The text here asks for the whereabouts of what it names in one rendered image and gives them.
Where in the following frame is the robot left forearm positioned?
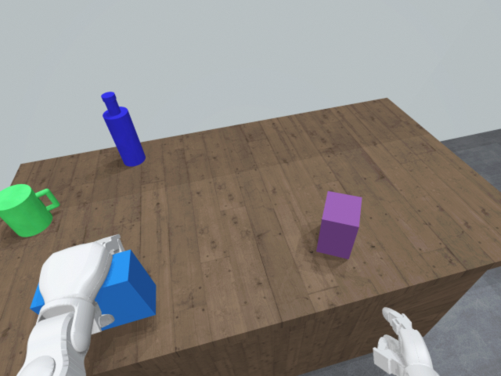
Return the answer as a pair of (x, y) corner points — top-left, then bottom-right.
(17, 297), (96, 376)

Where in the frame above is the robot left hand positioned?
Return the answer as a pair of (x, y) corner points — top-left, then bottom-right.
(39, 234), (125, 334)

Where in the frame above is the sponge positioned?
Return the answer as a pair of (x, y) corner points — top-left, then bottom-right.
(30, 250), (156, 331)

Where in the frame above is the robot right hand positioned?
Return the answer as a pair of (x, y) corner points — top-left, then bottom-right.
(373, 307), (433, 376)

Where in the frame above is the table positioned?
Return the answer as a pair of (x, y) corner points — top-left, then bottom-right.
(0, 98), (501, 376)

